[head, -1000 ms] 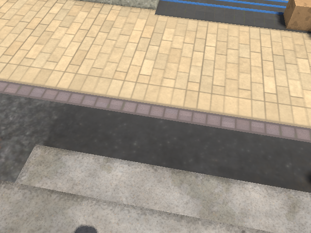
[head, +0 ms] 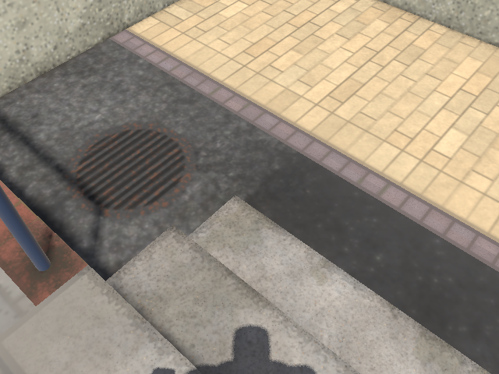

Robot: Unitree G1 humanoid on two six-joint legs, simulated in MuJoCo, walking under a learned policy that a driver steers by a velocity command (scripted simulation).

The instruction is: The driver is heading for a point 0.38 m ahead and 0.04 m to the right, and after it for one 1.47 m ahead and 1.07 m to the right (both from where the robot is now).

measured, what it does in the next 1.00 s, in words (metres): steps on the spot: right foot, then left foot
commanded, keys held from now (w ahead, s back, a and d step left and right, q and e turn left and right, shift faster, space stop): no key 0.38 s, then w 0.02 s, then no key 0.48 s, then w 0.12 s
